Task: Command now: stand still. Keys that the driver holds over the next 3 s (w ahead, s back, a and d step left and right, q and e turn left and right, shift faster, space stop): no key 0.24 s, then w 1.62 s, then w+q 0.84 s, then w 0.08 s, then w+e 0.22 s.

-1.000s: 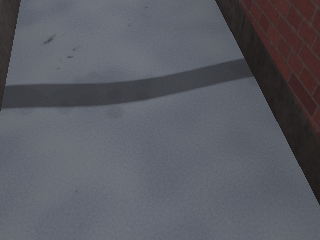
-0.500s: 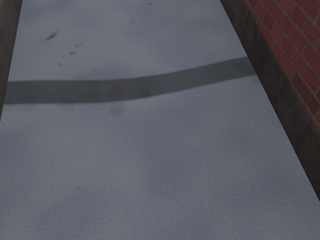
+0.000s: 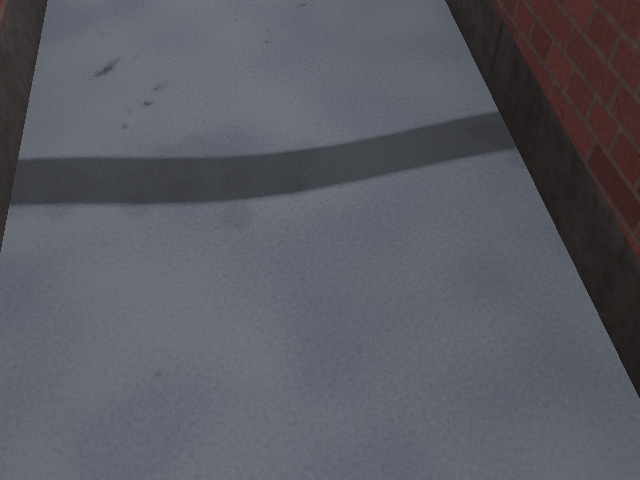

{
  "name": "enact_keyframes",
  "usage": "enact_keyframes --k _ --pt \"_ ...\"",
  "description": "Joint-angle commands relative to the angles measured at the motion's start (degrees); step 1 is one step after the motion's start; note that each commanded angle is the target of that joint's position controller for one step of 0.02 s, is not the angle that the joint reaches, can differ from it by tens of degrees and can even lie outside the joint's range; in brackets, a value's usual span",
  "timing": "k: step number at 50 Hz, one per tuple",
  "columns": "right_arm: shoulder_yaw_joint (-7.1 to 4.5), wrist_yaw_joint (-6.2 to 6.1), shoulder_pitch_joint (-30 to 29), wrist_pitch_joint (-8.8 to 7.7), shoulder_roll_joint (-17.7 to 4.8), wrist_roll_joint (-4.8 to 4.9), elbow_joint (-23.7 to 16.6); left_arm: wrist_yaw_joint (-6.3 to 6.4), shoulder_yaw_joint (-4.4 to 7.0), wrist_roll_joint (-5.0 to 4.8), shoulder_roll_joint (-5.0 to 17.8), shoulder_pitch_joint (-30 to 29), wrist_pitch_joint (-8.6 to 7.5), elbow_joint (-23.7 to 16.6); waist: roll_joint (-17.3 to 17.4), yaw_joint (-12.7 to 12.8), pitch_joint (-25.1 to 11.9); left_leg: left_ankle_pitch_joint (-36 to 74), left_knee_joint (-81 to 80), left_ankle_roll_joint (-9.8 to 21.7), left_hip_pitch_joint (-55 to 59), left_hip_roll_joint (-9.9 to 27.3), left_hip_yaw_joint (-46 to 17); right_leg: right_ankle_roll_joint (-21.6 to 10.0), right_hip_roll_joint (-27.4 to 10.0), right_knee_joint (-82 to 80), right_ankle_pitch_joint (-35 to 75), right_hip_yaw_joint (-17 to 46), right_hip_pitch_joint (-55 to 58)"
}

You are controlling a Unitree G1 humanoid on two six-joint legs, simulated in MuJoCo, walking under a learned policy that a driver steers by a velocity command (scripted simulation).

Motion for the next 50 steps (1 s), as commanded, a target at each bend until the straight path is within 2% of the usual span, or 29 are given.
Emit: enact_keyframes --k 1,12,13,14,16,17,18,20,21,22,24,25,26,27,28,29,30,31,32,34,36,39,41,44,46,47,48,49,50 --pt "-0.59 -0.14 2.63 -0.31 -4.98 0.03 -0.88 0.13 0.72 0.01 5.22 3.39 -0.24 -0.79 0.09 0.01 0.32 4.73 -3.61 1.46 1.68 -0.40 0.68 -0.59 -1.87 -6.38 1.51 2.34 -3.34" --pt "-0.32 -0.14 3.54 -0.31 -4.61 0.05 -0.74 0.14 0.48 -0.03 4.76 4.50 -0.28 -0.50 -0.03 -0.01 0.57 4.62 -3.29 1.55 1.47 -0.52 0.66 -0.56 -1.83 -6.14 1.43 2.24 -3.71" --pt "-0.19 -0.17 4.63 -0.23 -4.02 0.07 -0.21 0.25 0.48 -0.07 4.62 5.59 -0.21 0.05 -0.68 -0.03 -0.93 0.02 -2.63 1.49 2.08 -1.48 1.75 -0.79 -1.56 -6.75 -4.49 2.19 -3.19" --pt "-0.36 -0.28 4.95 -0.16 -4.27 0.32 -0.11 0.46 0.91 -0.44 5.85 5.93 -0.04 0.00 -1.89 0.17 -0.28 -6.92 -0.29 1.62 0.67 -3.11 3.49 -1.78 -1.77 -7.42 -12.51 3.12 -3.85" --pt "-0.57 -0.21 3.26 -0.71 -4.45 0.47 -1.28 0.68 2.11 -1.06 9.24 8.45 -0.14 -0.24 -6.13 1.71 3.15 -14.27 7.01 2.35 -7.92 -4.43 5.61 -5.81 -7.52 -11.75 -28.12 11.48 -3.70" --pt "-0.30 0.12 1.87 -1.48 -3.25 0.58 -2.36 0.65 2.79 -1.28 10.85 10.39 -0.52 -0.13 -9.65 2.52 4.08 -11.91 13.06 2.65 -11.93 -3.82 6.50 -8.76 -13.18 -15.24 -32.85 18.88 -2.24" --pt "-0.52 0.49 0.82 -2.16 -3.88 0.66 -3.25 0.75 3.39 -1.73 11.70 10.85 -0.96 -0.13 -11.20 2.66 5.64 -9.56 19.15 3.29 -13.22 -1.49 5.25 -11.70 -18.34 -18.25 -33.94 25.29 -4.31" --pt "-1.32 1.35 0.88 -3.17 -4.76 1.56 -4.04 0.77 3.44 -1.14 10.59 8.00 -2.12 -1.60 -9.95 0.91 7.04 -12.83 26.64 4.77 -17.20 1.76 2.59 -13.11 -21.23 -19.15 -28.60 27.64 -4.03" --pt "-1.44 1.87 1.49 -3.57 -4.69 1.90 -4.73 0.82 3.36 -1.85 10.06 6.06 -2.43 -2.43 -9.40 -0.81 6.96 -13.75 23.28 5.72 -16.12 3.23 1.06 -11.90 -20.67 -18.93 -24.61 25.61 -3.94" --pt "-1.64 2.14 2.84 -3.95 -4.66 2.03 -4.54 0.81 3.34 -2.42 9.87 3.34 -2.58 -3.52 -8.37 -2.52 6.35 -12.94 16.07 6.35 -11.07 3.10 1.99 -9.68 -17.79 -17.75 -19.47 20.35 -5.29" --pt "-2.48 1.79 12.80 -4.16 -3.49 1.37 0.08 0.18 3.40 -2.59 10.26 -1.33 -2.67 -5.60 -4.93 -7.14 3.43 -3.03 2.37 5.31 8.38 -2.71 9.97 -6.45 -9.07 -8.23 -13.94 8.39 -13.40" --pt "-3.20 1.75 17.63 -3.74 -4.86 1.05 1.99 -0.09 3.05 -2.63 9.17 -1.05 -3.20 -6.27 -1.03 -7.80 2.05 -1.14 0.04 4.45 15.60 -3.23 8.02 -5.77 -6.09 0.69 -8.49 4.75 -17.42" --pt "-4.06 1.75 25.95 -3.52 -7.85 0.97 2.96 -0.64 1.97 -2.12 5.60 -1.46 -3.86 -7.20 9.90 -9.95 -2.00 -7.74 -6.78 7.20 24.43 6.92 -8.81 -2.98 -1.72 20.63 -3.27 -1.04 -24.90" --pt "-2.63 2.08 26.20 -3.06 -8.83 1.74 0.48 -2.13 1.10 0.25 1.39 0.48 -4.59 -7.19 15.74 -6.05 -4.49 7.16 -6.17 8.80 25.86 14.79 -21.56 -1.70 0.17 37.55 -13.59 -0.43 -31.13" --pt "-3.88 2.63 26.66 -4.03 -14.71 0.13 1.14 -1.88 1.56 -4.06 0.39 4.05 -4.61 -8.87 23.90 -4.67 -5.45 -22.53 -21.57 20.15 21.83 25.11 -47.62 -3.06 1.06 46.36 -13.97 3.53 -38.34" --pt "-2.84 3.05 18.83 -4.75 -10.93 0.49 -0.48 -1.36 2.05 -5.78 4.91 -3.26 -4.79 -11.64 10.91 -3.03 5.81 -36.27 -24.36 19.64 15.56 25.76 -45.65 -4.27 -4.01 52.61 -9.77 5.23 -45.68" --pt "-1.74 3.14 13.20 -5.26 -8.56 -0.35 -2.05 -1.31 2.41 -4.80 6.23 -7.44 -5.19 -12.73 5.21 -2.18 9.29 -28.78 -22.60 16.98 11.63 22.16 -36.56 -5.01 -5.47 53.57 -2.12 5.38 -47.35" --pt "-1.13 3.50 10.44 -5.49 -7.79 -0.49 -3.40 -1.31 2.58 -3.25 5.77 -4.94 -5.16 -11.30 3.35 -0.33 7.49 -19.03 -22.49 14.59 10.34 17.30 -26.95 -4.74 -7.04 51.68 2.85 4.60 -44.04" --pt "-1.03 3.69 10.12 -5.49 -7.29 -0.25 -3.70 -1.52 3.24 -2.15 7.15 -2.89 -5.44 -10.53 3.58 0.50 6.65 -10.78 -22.26 12.87 10.83 14.43 -20.81 -4.18 -7.40 47.09 7.36 4.00 -41.87" --pt "-0.16 3.11 15.63 -4.85 -4.52 -0.08 -2.15 -2.54 3.31 -1.43 5.79 -3.67 -5.50 -10.04 4.39 -0.47 5.01 1.25 -21.76 11.49 12.44 10.87 -12.25 -2.66 -7.23 45.34 11.04 0.52 -39.97" --pt "-0.11 2.17 19.24 -4.15 -5.57 -0.31 -1.78 -3.18 2.73 -1.55 3.92 -7.16 -5.37 -11.22 3.81 -1.48 4.54 10.15 -21.46 11.89 14.60 10.18 -7.65 -0.97 -7.44 41.39 12.82 -1.61 -42.00" --pt "-0.14 1.19 19.08 -3.68 -7.08 -0.43 -3.64 -3.51 1.23 -1.89 1.65 -18.85 -5.62 -16.11 4.04 -3.73 5.99 14.07 -23.90 11.92 10.66 9.80 -4.77 0.71 -6.16 26.67 16.94 -4.22 -36.89" --pt "-0.35 1.09 20.88 -3.85 -8.31 -0.11 -4.14 -3.81 0.77 -2.26 2.03 -23.17 -6.08 -18.10 6.19 -4.68 6.73 16.28 -25.89 12.46 12.73 10.88 -4.29 0.32 -4.94 21.24 16.97 -6.14 -34.80" --pt "-0.88 1.59 21.10 -3.78 -9.09 0.45 -4.38 -4.66 0.92 -2.05 3.91 -24.41 -6.33 -19.19 8.14 -3.00 6.39 26.23 -23.73 11.73 18.02 12.60 -1.02 -2.87 -3.99 16.74 13.50 -7.08 -31.26" --pt "-1.05 1.81 20.91 -3.45 -9.60 0.39 -4.66 -4.98 1.74 -1.68 5.63 -21.27 -6.46 -19.49 11.18 0.66 1.82 50.52 -15.86 10.63 20.70 13.41 0.82 -5.44 -1.15 16.44 9.34 -8.63 -22.53" --pt "-0.68 1.64 20.61 -3.30 -8.59 -0.05 -4.69 -5.07 2.67 -1.62 7.13 -16.02 -6.14 -18.26 11.80 4.16 -2.64 62.19 -8.73 9.82 21.60 13.46 2.09 -6.27 1.19 16.17 7.57 -9.25 -15.17" --pt "-0.73 1.60 18.58 -3.10 -9.53 -0.21 -5.31 -4.93 4.22 -2.08 9.91 -5.78 -5.73 -15.48 12.46 9.76 -8.07 65.85 2.30 8.43 18.14 12.32 2.74 -8.19 2.12 12.44 8.58 -7.82 -1.81" --pt "-0.32 1.41 15.28 -3.51 -9.48 -0.80 -7.88 -4.12 6.03 -2.24 14.87 5.96 -4.86 -12.47 8.05 14.36 -16.40 50.31 18.41 6.17 4.77 9.59 2.68 -10.41 -6.28 10.70 5.04 4.06 18.88" --pt "2.01 2.60 22.31 -5.10 0.22 -1.79 -9.18 -3.65 6.84 -1.82 20.04 10.93 -4.00 -10.75 -13.58 7.42 -28.05 -5.00 38.38 3.35 -14.57 -2.00 -0.14 -17.60 -21.66 2.52 -8.59 32.03 39.22"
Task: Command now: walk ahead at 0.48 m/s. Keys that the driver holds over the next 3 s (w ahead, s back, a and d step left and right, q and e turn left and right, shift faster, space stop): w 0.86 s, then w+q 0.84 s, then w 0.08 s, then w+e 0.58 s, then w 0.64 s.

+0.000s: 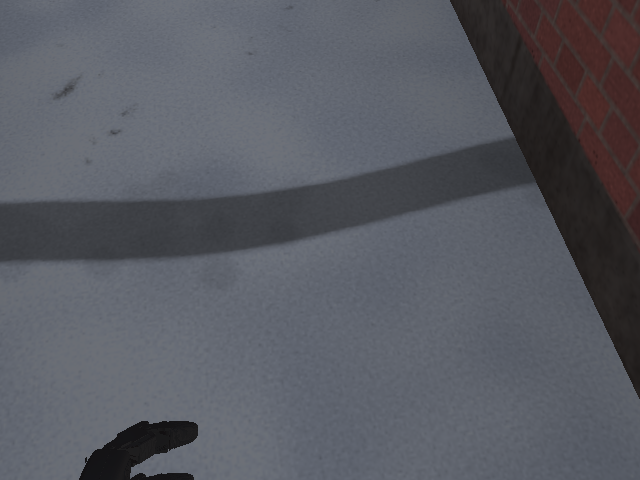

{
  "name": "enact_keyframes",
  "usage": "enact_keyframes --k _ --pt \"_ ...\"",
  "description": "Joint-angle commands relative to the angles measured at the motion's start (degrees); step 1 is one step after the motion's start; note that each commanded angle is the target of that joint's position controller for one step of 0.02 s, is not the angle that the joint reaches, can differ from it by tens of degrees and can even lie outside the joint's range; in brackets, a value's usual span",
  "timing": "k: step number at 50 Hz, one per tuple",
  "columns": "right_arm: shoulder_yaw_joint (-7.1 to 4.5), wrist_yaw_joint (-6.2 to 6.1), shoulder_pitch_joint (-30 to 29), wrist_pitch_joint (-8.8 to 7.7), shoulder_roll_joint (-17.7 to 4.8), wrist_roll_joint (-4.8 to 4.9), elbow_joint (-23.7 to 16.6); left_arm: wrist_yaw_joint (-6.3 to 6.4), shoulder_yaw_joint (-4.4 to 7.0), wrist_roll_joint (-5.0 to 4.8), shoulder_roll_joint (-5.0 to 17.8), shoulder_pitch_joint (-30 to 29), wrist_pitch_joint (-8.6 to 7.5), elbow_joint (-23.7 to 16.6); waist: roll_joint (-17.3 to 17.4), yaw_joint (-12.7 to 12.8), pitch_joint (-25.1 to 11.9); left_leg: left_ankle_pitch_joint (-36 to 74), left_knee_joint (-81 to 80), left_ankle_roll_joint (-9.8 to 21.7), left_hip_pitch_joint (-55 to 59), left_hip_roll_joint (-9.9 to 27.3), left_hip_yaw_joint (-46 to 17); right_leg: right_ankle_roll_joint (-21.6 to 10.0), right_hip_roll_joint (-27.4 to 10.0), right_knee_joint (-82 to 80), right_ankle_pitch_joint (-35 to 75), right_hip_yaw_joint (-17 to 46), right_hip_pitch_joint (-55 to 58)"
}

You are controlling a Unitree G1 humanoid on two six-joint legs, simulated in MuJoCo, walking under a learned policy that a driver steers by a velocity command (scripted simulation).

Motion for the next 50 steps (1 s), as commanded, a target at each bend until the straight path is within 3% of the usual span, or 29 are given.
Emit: enact_keyframes --k 1,2,3,4,5,6,8,10,14,20,22,23,24,25,26,27,28,29,30,31,32,33,36,40,43,45,46,48,50 --pt "-0.15 1.78 2.29 -4.46 -3.06 1.62 -5.17 1.52 4.70 1.27 15.64 31.88 1.94 6.23 -17.60 11.69 -29.69 0.11 50.12 1.46 -43.94 -6.68 -10.53 -15.51 -23.86 -28.82 -22.80 60.46 62.02" --pt "-1.78 2.01 -6.33 -5.49 -8.19 3.79 -8.02 1.77 3.51 1.04 11.53 24.90 1.16 6.26 -12.22 9.38 -13.91 3.43 55.20 2.25 -50.95 -2.79 -8.54 -11.61 -21.86 -30.20 -20.94 51.79 51.11" --pt "-1.97 1.88 -11.68 -5.58 -8.73 3.88 -9.83 1.73 2.45 1.13 8.31 19.29 0.29 5.32 -4.26 7.44 -7.20 9.09 54.42 3.28 -50.22 0.64 -6.36 -9.48 -20.21 -29.11 -11.56 41.00 39.67" --pt "-2.11 1.47 -12.12 -4.79 -7.86 3.10 -9.80 1.06 1.44 1.76 5.46 16.09 -0.65 5.24 0.73 4.39 -5.02 13.69 53.13 3.45 -45.36 3.45 -5.35 -7.95 -18.28 -29.76 -1.41 32.18 30.29" --pt "-2.29 1.21 -9.73 -3.53 -6.25 2.41 -9.47 0.59 1.07 2.40 4.23 14.27 -1.13 5.80 -0.23 1.13 -4.74 16.79 51.33 3.75 -40.60 5.60 -5.70 -6.53 -15.28 -30.50 2.22 25.27 24.24" --pt "-2.29 1.21 -8.02 -2.29 -4.74 2.47 -9.21 0.29 0.87 2.43 3.40 14.35 -1.08 6.66 -2.73 -0.41 -3.93 16.96 50.88 4.17 -38.81 6.05 -5.41 -5.86 -13.44 -31.49 2.78 20.91 21.37" --pt "-2.43 0.95 -8.93 -0.53 -4.08 2.50 -9.95 0.35 0.79 2.27 4.27 16.44 -1.23 8.28 -5.13 -1.48 -0.41 16.87 49.85 3.91 -41.72 6.46 -3.85 -6.49 -11.42 -33.91 3.61 15.06 17.24" --pt "-2.68 0.84 -13.36 0.04 -5.03 1.67 -11.72 0.86 0.79 2.54 5.32 19.04 -1.18 9.17 -4.95 -1.11 1.77 21.46 47.59 2.38 -46.90 7.10 -2.64 -7.03 -10.79 -35.60 4.64 12.31 16.41" --pt "-2.58 0.98 -23.24 -0.99 -5.39 0.75 -15.11 2.22 0.62 2.53 7.15 24.76 -0.63 9.87 -3.15 2.00 1.77 31.50 33.66 -0.46 -52.12 7.17 -0.25 -6.71 -10.07 -35.13 10.52 9.74 20.20" --pt "-1.72 2.88 -35.75 -2.34 -4.14 1.79 -18.91 3.00 1.23 1.74 9.46 32.14 0.99 10.64 -3.53 6.61 3.17 28.48 15.00 -0.34 -52.77 3.94 3.27 -5.75 -14.21 -34.62 13.42 9.67 35.05" --pt "-1.86 4.18 -36.46 -2.73 -4.53 1.94 -19.72 3.15 1.25 1.66 9.30 32.43 1.92 10.69 -5.56 5.50 3.67 23.38 11.76 1.35 -50.06 2.51 4.19 -5.08 -15.47 -32.92 18.21 8.72 38.26" --pt "-2.22 4.61 -34.80 -2.96 -5.40 1.89 -19.72 3.19 1.39 1.76 9.83 31.62 2.15 10.37 -7.37 3.88 2.47 20.36 10.44 2.56 -45.47 1.05 5.27 -4.39 -15.57 -30.22 26.46 7.81 38.50" --pt "-3.03 4.76 -31.15 -3.08 -6.99 1.82 -19.10 3.29 1.52 2.01 10.41 30.94 2.31 10.15 -9.43 1.38 -0.45 18.02 10.10 3.72 -38.83 -1.14 6.60 -3.73 -15.47 -25.48 39.04 7.00 38.75" --pt "-4.39 4.74 -22.67 -3.12 -9.26 1.93 -16.78 3.47 1.42 2.13 10.32 29.40 2.63 9.81 -10.20 -3.46 -5.19 18.63 7.97 5.32 -27.97 -3.74 7.70 -2.37 -13.90 -15.99 50.42 4.79 37.50" --pt "-6.46 4.38 -11.47 -3.18 -13.94 2.09 -13.48 3.90 0.94 2.10 9.50 27.43 2.61 8.41 -8.28 -8.86 -11.94 20.89 6.14 7.90 -10.93 -2.06 3.36 -0.02 -11.20 -1.50 50.40 3.06 29.58" --pt "-7.93 3.51 -3.15 -2.62 -20.81 1.70 -11.89 3.87 -0.51 3.42 5.64 30.94 1.69 6.20 5.73 -8.17 -22.71 16.21 3.55 12.85 9.84 13.19 -17.99 2.07 -5.50 20.56 21.79 2.26 13.16" --pt "-7.29 3.43 -1.41 -2.19 -19.75 1.14 -11.57 2.59 -1.58 1.24 -0.57 36.69 -0.38 6.93 17.01 -5.05 -30.93 3.21 -12.20 20.97 22.84 23.07 -48.26 3.50 4.79 34.50 -16.32 12.59 -3.97" --pt "-6.24 2.73 -4.38 -2.48 -14.14 1.18 -11.13 2.23 0.87 -1.40 7.88 27.96 -1.79 5.72 10.48 -6.47 -21.03 -1.88 -16.88 17.37 16.06 20.59 -45.92 2.46 1.81 41.48 -13.79 16.37 -12.03" --pt "-4.98 2.23 -10.59 -2.94 -10.53 0.90 -11.60 2.11 1.46 -1.99 9.67 20.14 -2.38 2.74 6.87 -4.83 -10.68 3.29 -15.73 14.53 5.91 18.46 -34.12 1.18 -1.95 41.42 -7.68 13.77 -15.08" --pt "-3.72 2.44 -15.83 -3.23 -7.51 0.44 -12.12 2.39 1.52 -1.15 9.12 18.45 -2.02 2.31 1.12 -1.86 -7.17 12.70 -16.98 12.89 -4.57 16.16 -24.33 1.06 -5.53 38.37 -1.53 12.23 -10.04" --pt "-3.08 2.79 -18.73 -3.58 -5.54 -0.19 -12.02 2.78 1.93 -0.19 7.86 19.98 -1.11 2.86 1.07 1.00 -4.74 17.65 -18.69 11.60 -11.88 13.13 -16.90 1.15 -7.26 35.26 2.07 11.78 -5.15" --pt "-2.80 3.10 -19.38 -3.70 -4.51 -0.53 -11.19 2.81 1.99 0.01 6.56 22.86 0.11 3.59 2.79 3.18 -4.21 19.21 -19.85 10.61 -15.54 10.98 -11.97 1.18 -8.15 33.80 3.49 11.90 -1.06" --pt "-3.00 2.85 -17.06 -3.75 -6.27 -0.25 -9.12 3.08 2.10 0.15 4.76 22.82 2.35 3.61 2.32 4.70 -0.56 24.27 -22.52 11.41 -20.59 8.85 -4.39 2.78 -7.82 31.00 5.37 9.78 -1.56" --pt "-3.37 1.29 -13.47 -3.22 -8.75 0.33 -8.00 2.59 1.76 1.72 4.27 13.30 2.48 0.55 1.51 2.75 1.91 25.39 -24.15 11.63 -17.86 8.43 -2.03 5.77 -8.24 14.87 14.28 8.00 -6.61" --pt "-4.31 0.82 -11.31 -2.73 -11.93 1.10 -7.87 2.18 1.23 1.14 3.98 7.10 1.99 -0.93 1.70 0.36 1.99 25.21 -25.39 11.50 -13.88 9.76 -1.39 6.58 -6.44 3.21 15.37 5.60 -3.81" --pt "-4.53 0.87 -8.36 -2.28 -12.14 1.95 -6.84 2.12 1.16 0.57 4.80 2.97 1.38 -1.82 1.84 -1.21 3.84 22.95 -25.12 11.87 -10.06 11.04 -2.93 6.50 -5.27 -1.23 12.56 4.51 -3.87" --pt "-4.65 0.98 -7.28 -1.87 -12.21 1.82 -6.39 1.79 1.10 0.44 5.08 1.98 0.95 -2.08 3.12 -1.30 4.27 22.29 -24.39 12.10 -7.99 11.91 -3.60 6.06 -5.04 -3.11 10.77 4.59 -3.89" --pt "-4.86 0.80 -7.16 -1.33 -11.71 1.79 -6.29 1.15 1.53 0.19 6.92 2.16 -0.14 -2.31 3.85 0.14 4.17 23.95 -21.56 11.43 -5.12 13.07 -5.06 4.88 -4.18 -6.83 7.54 4.79 -1.02" --pt "-5.46 0.37 -10.56 -0.60 -13.79 1.71 -7.85 1.11 3.37 1.18 10.16 11.41 -1.01 0.22 4.91 6.05 -2.55 41.35 -10.73 9.58 -5.57 11.01 -3.77 3.39 -0.45 -9.89 6.52 2.32 12.69"
Over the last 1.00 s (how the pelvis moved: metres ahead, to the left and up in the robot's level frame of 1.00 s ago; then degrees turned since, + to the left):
0.27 0.01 -0.01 1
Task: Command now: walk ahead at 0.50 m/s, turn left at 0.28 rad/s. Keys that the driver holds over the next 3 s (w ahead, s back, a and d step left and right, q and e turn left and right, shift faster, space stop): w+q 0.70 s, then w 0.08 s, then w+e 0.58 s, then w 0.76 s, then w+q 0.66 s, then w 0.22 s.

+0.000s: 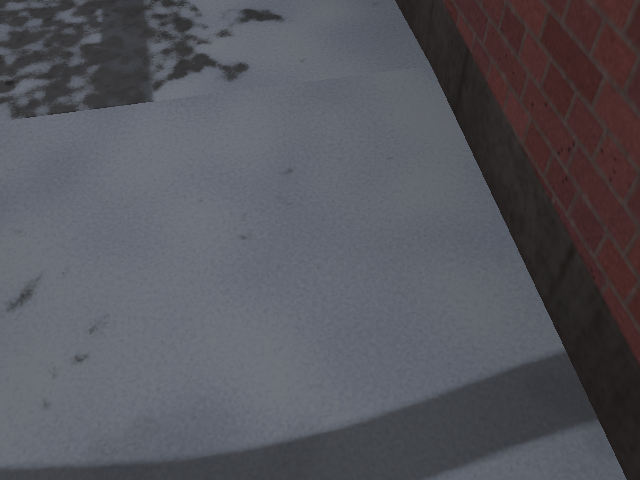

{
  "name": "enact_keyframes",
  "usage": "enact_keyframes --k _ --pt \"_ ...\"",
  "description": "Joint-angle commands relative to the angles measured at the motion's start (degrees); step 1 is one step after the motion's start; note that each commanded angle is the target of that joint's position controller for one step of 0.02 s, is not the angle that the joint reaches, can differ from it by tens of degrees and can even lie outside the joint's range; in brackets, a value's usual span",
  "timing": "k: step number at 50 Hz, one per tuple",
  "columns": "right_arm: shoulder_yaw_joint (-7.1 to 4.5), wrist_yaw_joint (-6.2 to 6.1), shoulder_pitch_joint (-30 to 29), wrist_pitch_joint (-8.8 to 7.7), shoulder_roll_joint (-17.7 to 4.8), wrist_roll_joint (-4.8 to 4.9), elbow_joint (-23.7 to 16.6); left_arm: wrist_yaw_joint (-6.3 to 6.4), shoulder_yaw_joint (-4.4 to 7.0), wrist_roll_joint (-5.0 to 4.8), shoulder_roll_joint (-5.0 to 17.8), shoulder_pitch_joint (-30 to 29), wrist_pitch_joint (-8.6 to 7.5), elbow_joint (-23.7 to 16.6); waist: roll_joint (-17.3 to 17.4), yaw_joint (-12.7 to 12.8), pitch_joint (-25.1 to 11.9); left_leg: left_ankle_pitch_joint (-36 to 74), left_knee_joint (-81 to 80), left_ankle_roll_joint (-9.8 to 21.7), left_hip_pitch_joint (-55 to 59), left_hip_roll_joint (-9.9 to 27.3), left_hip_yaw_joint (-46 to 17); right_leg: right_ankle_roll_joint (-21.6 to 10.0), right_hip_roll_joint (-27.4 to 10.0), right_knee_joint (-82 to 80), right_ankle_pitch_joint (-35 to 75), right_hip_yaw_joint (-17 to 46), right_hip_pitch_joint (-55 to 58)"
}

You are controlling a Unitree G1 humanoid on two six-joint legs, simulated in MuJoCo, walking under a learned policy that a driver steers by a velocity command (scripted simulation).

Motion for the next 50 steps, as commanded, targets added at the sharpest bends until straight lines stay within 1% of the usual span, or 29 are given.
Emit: enact_keyframes --k 1,2,3,4,5,6,7,9,11,15,18,23,24,26,27,28,29,30,31,32,33,34,35,37,39,40,41,46,50 --pt "-1.68 -0.73 -3.75 0.25 -8.92 -0.23 -4.17 0.66 4.87 0.45 12.65 15.73 -1.93 1.50 5.37 12.36 -8.15 37.11 19.47 7.35 -10.19 10.17 -4.89 -3.37 1.02 -2.60 -1.19 0.96 26.43" --pt "-0.03 -0.37 -0.41 -0.31 -3.67 -1.88 -5.76 1.23 6.20 1.12 18.37 24.33 -1.52 2.37 -4.75 12.80 -19.12 17.52 39.91 4.14 -24.38 4.60 -2.53 -8.41 -13.05 -3.16 -6.33 18.22 46.27" --pt "0.88 0.24 4.22 -1.62 1.30 0.50 -6.01 0.74 6.21 1.93 19.12 26.62 -1.19 3.13 -18.77 10.44 -24.93 -10.98 55.54 1.85 -42.36 -3.76 -7.25 -16.29 -22.11 -17.25 -23.90 45.89 56.68" --pt "-0.79 0.32 -0.47 -2.32 -5.00 2.57 -5.49 0.91 5.00 1.42 13.71 23.26 -1.49 3.25 -10.18 10.94 -17.78 -9.44 64.06 2.17 -48.22 -0.29 -12.55 -13.58 -20.44 -20.33 -29.95 43.37 50.67" --pt "-1.46 0.22 -5.66 -2.45 -6.97 2.69 -7.57 1.22 4.07 0.82 10.74 17.72 -1.72 2.32 -6.55 9.77 -10.18 -4.00 65.30 2.91 -50.94 3.09 -10.63 -10.73 -19.44 -19.59 -24.69 33.60 42.94" --pt "-1.56 -0.26 -7.46 -2.12 -6.58 1.43 -8.01 1.27 3.41 0.95 9.07 13.36 -2.03 2.04 -1.79 7.50 -6.80 1.69 63.53 2.88 -47.82 6.08 -10.05 -9.22 -17.53 -20.87 -16.79 25.55 34.71" --pt "-2.00 -0.58 -7.62 -1.49 -5.81 0.90 -7.97 1.21 3.01 1.37 7.36 10.65 -2.33 2.44 -2.12 5.67 -3.79 5.41 60.42 2.85 -45.12 7.72 -9.93 -8.04 -15.23 -22.71 -11.38 18.79 29.26" --pt "-2.27 -0.41 -5.37 0.11 -3.88 1.65 -8.08 1.60 2.68 1.92 5.52 10.39 -2.50 3.70 -4.29 3.39 -2.31 7.93 59.80 2.93 -41.42 8.72 -10.10 -6.59 -14.02 -24.30 -3.68 10.89 25.28" --pt "-2.41 -0.68 -5.54 1.05 -3.01 1.99 -9.03 2.10 3.64 2.40 9.14 11.69 -1.94 4.74 -3.92 2.73 -0.30 9.60 61.49 1.93 -45.16 8.75 -9.76 -7.36 -13.95 -25.72 -1.05 5.69 23.97" --pt "-2.99 -0.89 -10.10 2.78 -3.68 1.00 -11.93 3.52 3.44 2.92 9.19 13.64 -1.17 5.23 -4.41 3.35 3.16 16.61 58.91 -0.93 -52.71 8.12 -8.97 -7.28 -13.96 -26.75 -2.58 -0.90 24.34" --pt "-2.14 0.34 -17.22 2.75 -2.46 0.84 -14.78 3.94 3.90 3.52 10.85 13.38 -0.36 4.21 -3.65 4.37 4.93 21.32 50.08 -0.75 -52.59 7.81 -5.15 -6.32 -12.76 -26.14 1.11 -6.56 24.80" --pt "-1.19 2.91 -24.43 2.72 -2.38 1.23 -18.39 4.14 4.80 1.31 13.14 15.92 1.22 3.41 -3.25 7.25 7.25 15.68 36.51 2.18 -51.09 7.82 0.16 -6.32 -15.55 -26.12 6.03 -10.39 34.49" --pt "-1.28 3.42 -24.16 2.65 -2.82 1.21 -19.15 3.98 5.06 0.87 13.93 15.15 1.61 3.05 -3.94 6.16 6.70 12.55 34.37 3.45 -48.36 6.88 1.87 -5.72 -15.75 -23.82 13.21 -11.89 35.94" --pt "-2.58 3.86 -19.50 2.58 -5.60 1.10 -19.21 3.85 5.26 0.10 15.27 14.82 2.27 2.39 -6.21 3.16 1.90 6.38 33.36 5.70 -38.00 1.25 7.13 -5.31 -15.45 -14.12 40.74 -13.96 37.98" --pt "-3.86 3.95 -12.77 2.51 -7.84 1.59 -18.21 3.75 5.48 -0.21 16.59 13.69 2.73 2.27 -7.49 -1.17 -2.14 5.30 30.97 7.45 -28.50 -1.80 8.38 -4.56 -14.75 -4.25 51.06 -14.82 37.06" --pt "-6.34 3.13 -1.88 2.47 -12.62 1.45 -14.56 3.37 5.30 -0.63 16.40 12.86 2.66 1.85 -5.46 -6.19 -8.23 11.23 25.13 9.68 -11.82 -5.50 7.94 -2.41 -11.74 9.07 48.86 -15.69 32.01" --pt "-8.20 1.54 3.74 3.18 -18.27 1.38 -12.59 3.44 3.78 1.45 11.33 14.31 1.67 0.45 3.96 -6.24 -10.01 9.03 21.32 12.30 3.16 2.88 -8.95 1.02 -8.42 27.30 15.92 -13.98 14.84" --pt "-8.36 1.29 -0.21 2.98 -23.45 1.04 -14.65 2.39 1.41 2.43 3.23 19.26 -1.09 -3.59 17.92 2.97 -19.66 -4.38 10.13 24.14 19.69 16.61 -45.50 4.42 3.44 46.95 -26.15 -2.90 -7.64" --pt "-6.74 2.00 2.48 1.89 -17.40 0.26 -15.53 1.57 2.54 -0.77 9.55 10.77 -3.74 -4.90 6.43 -2.63 -23.76 -13.09 -2.00 23.21 19.18 20.21 -57.14 3.46 3.43 52.15 -23.27 8.53 -12.56" --pt "-5.69 2.58 1.67 0.70 -14.03 -0.21 -14.11 1.54 3.04 -2.95 10.73 5.69 -4.34 -5.77 3.52 -2.51 -13.90 -8.64 -1.15 19.52 13.01 19.22 -48.85 1.63 1.03 51.76 -19.02 7.31 -16.73" --pt "-4.61 2.36 -2.41 -0.23 -10.80 0.17 -14.23 2.21 2.49 -1.94 9.01 5.06 -4.58 -5.79 1.30 -0.14 -8.15 -0.57 1.05 17.36 3.49 16.45 -38.63 0.29 -2.30 47.07 -14.44 6.98 -15.34" --pt "-3.65 2.26 -6.58 -0.70 -7.95 -0.14 -15.07 2.66 2.80 -0.10 9.27 5.63 -4.09 -5.13 1.92 2.45 -6.40 6.44 2.14 15.67 -4.60 13.33 -31.29 -0.47 -4.26 43.39 -11.66 7.33 -10.38" --pt "-3.19 2.08 -8.87 -0.78 -6.83 -0.79 -15.91 2.46 3.07 0.19 9.33 7.69 -3.16 -4.79 2.60 4.84 -5.31 8.81 1.79 14.81 -10.05 10.73 -26.67 -1.11 -5.39 41.83 -9.46 7.79 -6.63" --pt "-3.09 1.16 -9.42 -0.78 -8.09 -0.74 -16.41 1.73 3.04 0.60 8.25 7.99 -1.68 -5.01 1.63 5.82 -3.95 11.65 -1.07 14.90 -13.09 9.52 -23.10 -0.45 -5.69 37.85 -6.64 6.16 -6.06" --pt "-2.56 -0.08 -6.18 -0.47 -8.15 0.10 -14.88 0.79 2.58 1.95 7.01 5.40 -0.68 -6.49 1.03 5.61 -2.03 14.66 -3.38 15.14 -13.59 9.92 -20.96 1.36 -5.20 33.93 -3.10 5.34 -9.20" --pt "-2.39 -0.40 -4.72 -0.30 -8.00 0.07 -14.03 0.78 2.71 1.75 7.10 5.51 -0.22 -6.38 2.53 5.21 -1.25 16.24 -3.93 14.38 -12.50 9.16 -18.46 2.10 -5.17 31.53 -0.37 4.77 -11.14" --pt "-2.24 -0.21 -4.09 -0.27 -8.27 -0.80 -14.18 0.86 3.03 2.32 7.83 5.69 0.09 -6.71 4.01 4.71 -0.62 20.13 -3.74 14.16 -12.02 8.58 -16.70 2.71 -4.60 28.98 2.50 4.30 -12.14" --pt "-2.06 0.08 -1.00 0.05 -9.60 -1.51 -12.38 0.96 2.57 0.88 5.81 -2.72 0.86 -9.24 6.06 0.16 1.13 24.13 -4.71 10.17 -5.90 9.24 -10.45 2.55 -2.36 16.35 11.66 1.71 -14.07" --pt "-1.86 -0.12 0.36 0.53 -9.97 -2.06 -11.07 -0.23 2.20 0.35 5.39 -7.35 0.70 -11.87 5.68 -2.05 4.17 27.23 -4.79 9.55 1.59 12.41 -8.12 1.13 -0.88 11.06 9.08 0.09 -18.36"
Over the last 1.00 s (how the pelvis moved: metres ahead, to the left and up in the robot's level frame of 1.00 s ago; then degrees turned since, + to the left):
0.57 0.01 0.07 1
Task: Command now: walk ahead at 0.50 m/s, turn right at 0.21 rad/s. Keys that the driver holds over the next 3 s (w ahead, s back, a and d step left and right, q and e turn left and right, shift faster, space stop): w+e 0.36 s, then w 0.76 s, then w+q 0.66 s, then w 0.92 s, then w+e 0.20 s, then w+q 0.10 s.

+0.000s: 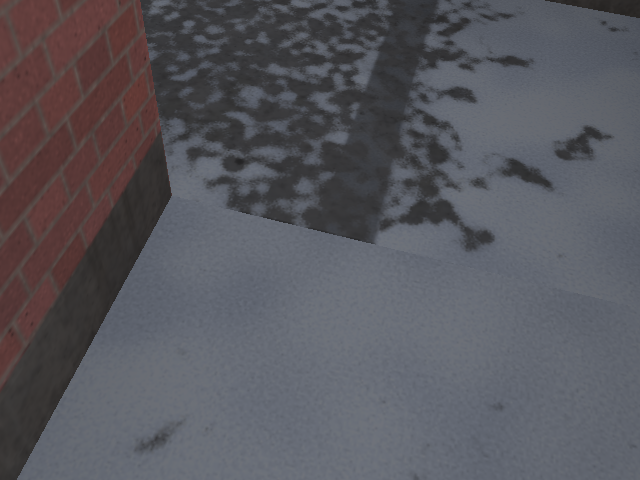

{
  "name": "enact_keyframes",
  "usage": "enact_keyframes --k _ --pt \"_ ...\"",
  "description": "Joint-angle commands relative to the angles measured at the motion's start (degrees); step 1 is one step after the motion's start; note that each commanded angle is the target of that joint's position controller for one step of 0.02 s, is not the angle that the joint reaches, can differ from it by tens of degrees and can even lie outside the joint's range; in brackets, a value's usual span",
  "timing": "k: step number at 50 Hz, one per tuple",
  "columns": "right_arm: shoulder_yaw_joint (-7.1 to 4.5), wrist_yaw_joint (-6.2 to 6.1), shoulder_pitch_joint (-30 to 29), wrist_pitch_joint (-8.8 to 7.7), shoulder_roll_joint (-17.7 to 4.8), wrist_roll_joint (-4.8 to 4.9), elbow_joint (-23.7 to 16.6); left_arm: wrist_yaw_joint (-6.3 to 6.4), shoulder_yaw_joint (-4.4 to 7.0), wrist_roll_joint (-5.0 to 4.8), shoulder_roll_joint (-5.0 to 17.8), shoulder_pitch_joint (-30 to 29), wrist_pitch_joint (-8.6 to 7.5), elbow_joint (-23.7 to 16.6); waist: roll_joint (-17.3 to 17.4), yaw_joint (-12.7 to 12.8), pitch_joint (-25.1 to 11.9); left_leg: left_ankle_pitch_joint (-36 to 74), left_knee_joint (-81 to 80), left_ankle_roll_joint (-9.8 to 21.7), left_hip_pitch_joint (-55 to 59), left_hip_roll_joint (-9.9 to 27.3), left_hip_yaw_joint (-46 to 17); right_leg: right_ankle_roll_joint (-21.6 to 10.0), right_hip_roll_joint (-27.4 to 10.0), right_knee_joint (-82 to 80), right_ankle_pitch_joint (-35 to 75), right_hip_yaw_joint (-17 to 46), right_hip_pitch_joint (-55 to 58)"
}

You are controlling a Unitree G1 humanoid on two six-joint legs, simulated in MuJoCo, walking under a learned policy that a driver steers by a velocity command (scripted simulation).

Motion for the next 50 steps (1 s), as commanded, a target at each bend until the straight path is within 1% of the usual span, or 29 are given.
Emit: enact_keyframes --k 1,3,5,7,8,9,10,11,12,13,14,15,18,22,24,26,28,30,32,33,34,35,36,38,40,42,45,49,50 --pt "-2.08 -0.27 3.81 0.19 -9.26 -0.13 -0.65 -1.01 -0.12 -0.14 2.27 -11.58 -1.28 -7.58 8.01 -3.43 4.77 25.16 -1.67 6.33 4.52 17.15 -1.97 -1.29 1.41 -2.53 -2.77 -1.81 -6.10" --pt "-2.02 -0.41 2.69 0.97 -9.85 -0.14 -0.72 -2.18 -0.37 -0.36 1.96 -11.90 -1.69 -8.85 8.41 -2.41 4.72 33.65 0.76 5.77 7.05 18.12 0.39 -2.81 3.15 -4.15 -7.90 -3.49 -4.93" --pt "-1.76 -1.17 1.04 1.47 -10.51 -0.20 -1.44 -3.10 0.12 -0.32 3.28 -8.90 -1.79 -9.26 10.62 0.44 0.48 57.79 6.85 4.64 6.12 17.91 3.50 -5.20 6.78 -4.60 -13.40 -7.01 4.81" --pt "-2.24 -2.34 -1.79 2.17 -13.23 -0.45 -2.28 -3.08 1.92 -0.42 7.48 2.93 -1.48 -7.40 13.34 7.91 -6.82 79.52 22.10 3.02 6.02 17.11 5.02 -7.99 10.74 -5.80 -16.71 -7.76 18.89" --pt "-2.49 -2.78 -4.60 2.04 -14.56 0.03 -3.30 -2.78 3.27 -0.33 10.68 12.91 -1.48 -5.17 9.99 13.54 -11.26 72.80 35.02 1.02 -1.48 15.07 6.35 -9.71 9.98 -13.07 -10.23 -3.71 34.23" --pt "-0.59 -2.52 -2.03 0.90 -9.04 -2.33 -4.98 -1.91 4.17 -0.65 16.01 20.55 -1.10 -3.24 -4.29 12.72 -17.80 29.61 54.84 -0.92 -18.80 8.68 6.05 -13.66 -2.13 -13.18 -9.51 15.18 54.15" --pt "1.13 -0.96 2.50 -1.80 -2.94 -0.97 -6.29 -1.15 3.58 -0.36 15.91 19.18 -1.74 -4.97 -16.87 7.85 -25.03 -11.89 73.64 -3.71 -41.85 -2.16 -3.08 -26.06 -14.33 -24.66 -17.99 51.55 70.07" --pt "-0.35 0.55 -3.50 -4.42 -10.65 1.07 -6.66 -0.29 2.95 -0.28 11.71 17.82 -1.55 -5.59 -7.95 11.51 -21.23 -6.75 78.48 -2.31 -47.22 1.55 -9.36 -23.20 -12.99 -30.46 -28.10 52.70 65.79" --pt "-0.51 0.98 -9.25 -5.38 -11.18 2.89 -8.53 0.38 2.22 0.57 9.93 15.02 -1.48 -6.09 -1.51 10.53 -11.50 -2.49 77.48 -1.61 -49.32 4.07 -7.81 -20.30 -11.26 -31.22 -27.67 43.18 56.49" --pt "-0.07 0.96 -10.53 -5.55 -9.53 2.26 -9.59 0.04 1.62 0.65 9.10 12.07 -1.50 -6.41 7.32 6.76 -5.75 0.14 72.66 -1.57 -46.81 6.58 -6.58 -18.79 -8.75 -32.34 -22.15 36.27 45.71" --pt "-0.34 0.72 -10.20 -4.95 -8.98 1.19 -9.62 -0.30 1.17 0.94 8.08 9.26 -1.62 -7.27 8.19 4.07 -3.69 1.66 68.68 -1.95 -43.36 8.53 -6.05 -18.12 -5.71 -33.06 -17.27 30.45 38.74" --pt "-0.56 0.60 -7.51 -4.02 -8.46 1.06 -8.95 -0.40 0.87 0.64 7.23 7.60 -1.69 -7.80 6.17 1.27 -2.17 2.44 67.28 -2.16 -40.71 9.53 -5.79 -17.81 -3.31 -34.88 -16.55 27.08 33.92" --pt "-0.52 -0.19 -7.48 -2.36 -7.01 -0.39 -10.19 0.08 1.04 -0.63 7.62 8.73 -1.99 -7.58 2.59 0.36 -0.25 4.67 62.39 -5.17 -42.45 10.53 -2.21 -17.63 0.08 -35.25 -7.72 19.77 28.70" --pt "0.46 -0.36 -15.14 -2.18 -4.14 -0.52 -12.57 1.23 0.94 -0.21 8.28 13.32 -1.10 -6.25 -0.42 3.98 -0.98 15.57 43.95 -8.50 -39.64 9.70 1.45 -15.18 2.58 -33.83 0.15 12.58 28.21" --pt "0.69 -0.08 -20.31 -2.20 -3.50 0.21 -13.09 1.09 0.92 -0.35 8.58 16.38 -1.00 -5.27 -1.95 7.32 -1.27 19.29 34.11 -8.89 -37.44 8.20 2.16 -13.88 2.29 -32.99 -1.75 12.43 31.26" --pt "0.49 0.22 -23.33 -2.54 -4.67 1.39 -13.16 0.91 1.21 -0.53 9.81 18.33 -0.83 -4.39 -3.17 9.64 -0.86 18.01 27.83 -8.67 -36.08 6.91 3.03 -13.71 0.10 -32.36 -3.40 14.14 35.59" --pt "0.09 0.68 -25.25 -3.08 -5.88 1.33 -13.84 0.64 1.36 -0.39 10.43 19.24 -0.90 -3.76 -3.65 10.58 0.83 17.56 24.52 -7.24 -35.98 6.10 2.94 -14.19 -3.26 -32.10 -1.56 17.03 38.67" --pt "-1.22 0.60 -22.14 -3.46 -8.63 1.33 -13.49 0.51 1.59 -0.70 10.51 17.68 -1.09 -3.69 -5.33 7.88 0.36 12.60 21.30 -5.60 -31.66 4.58 3.52 -13.04 -5.10 -29.98 5.12 18.43 41.88" --pt "-3.15 -0.05 -10.31 -3.87 -12.24 0.72 -10.43 0.82 1.21 -0.42 9.13 15.43 -0.63 -3.97 -7.53 0.98 -6.24 12.09 17.22 -1.98 -16.31 3.72 3.26 -9.99 -1.45 -18.80 20.91 15.23 43.52" --pt "-4.05 -0.42 -1.12 -4.06 -15.78 0.22 -8.88 0.91 0.04 0.55 5.76 16.37 -0.78 -5.39 -1.87 -1.83 -15.39 14.81 20.57 3.53 1.82 13.62 -7.08 -7.32 1.53 -3.71 12.75 13.19 33.88" --pt "-5.30 -0.10 8.11 -3.19 -19.07 0.13 -5.79 0.69 -0.88 -1.03 2.43 24.58 -1.66 -4.96 15.34 -1.52 -26.28 -1.01 15.89 13.73 22.06 26.22 -32.04 -3.18 9.31 17.18 -14.56 8.82 14.93" --pt "-4.24 0.33 8.88 -2.61 -13.78 1.29 -4.78 0.72 -0.33 -2.11 5.80 20.87 -1.86 -5.00 17.77 -3.05 -23.00 -18.51 6.33 14.47 19.87 27.95 -43.38 -2.58 9.61 24.57 -34.13 10.41 4.13" --pt "-3.33 -0.07 2.89 -2.31 -11.27 1.73 -5.57 0.85 0.59 -2.49 9.29 13.49 -1.95 -6.38 13.79 -3.05 -10.79 -21.96 4.86 11.40 10.74 26.29 -37.24 -2.82 5.96 29.49 -30.51 9.16 -1.52" --pt "-1.53 0.16 -4.25 -2.23 -7.13 0.51 -6.73 0.60 0.32 -0.12 8.43 7.61 -0.97 -7.89 7.26 -0.39 -1.96 -7.46 2.99 9.04 -4.12 20.42 -22.11 -3.22 1.76 26.41 -22.22 5.86 0.65" --pt "-1.20 0.43 -6.34 -2.55 -6.47 0.41 -6.38 0.19 0.00 -0.26 5.73 10.58 -0.39 -7.11 9.10 3.12 -0.19 -2.46 0.38 8.01 -12.77 16.83 -15.23 -2.75 -0.24 23.02 -20.85 5.23 6.58" --pt "-1.45 0.70 -6.89 -2.67 -7.69 1.31 -6.06 0.20 -0.67 -0.45 3.81 11.73 0.05 -7.04 9.05 4.69 0.21 2.86 -1.18 9.00 -16.54 15.77 -10.35 -1.63 -0.34 19.92 -18.82 3.38 7.76" --pt "-2.14 0.45 -6.55 -2.49 -10.16 1.31 -5.60 0.29 -1.51 0.21 2.86 7.42 -0.11 -8.09 8.22 3.81 0.40 8.36 -2.01 8.85 -18.48 14.95 -4.91 -0.32 -1.02 8.25 -12.21 1.76 10.07" --pt "-2.63 0.47 -2.71 -1.85 -12.38 1.85 -4.23 -0.39 -1.84 -0.36 3.19 0.28 -0.58 -9.56 7.72 0.48 0.48 7.26 -1.38 8.00 -14.82 16.82 -3.96 -0.28 0.75 -5.01 -9.77 -0.48 13.88" --pt "-3.05 0.25 -0.74 -1.65 -13.80 1.88 -3.05 -0.09 -1.32 -1.18 3.58 -0.03 -1.00 -10.13 8.76 0.66 0.88 5.36 -1.52 8.28 -13.25 18.32 -5.30 -0.36 1.63 -6.97 -10.38 -0.93 15.06"
Over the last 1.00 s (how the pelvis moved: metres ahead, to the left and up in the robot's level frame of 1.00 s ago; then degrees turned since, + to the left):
0.51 0.16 0.05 25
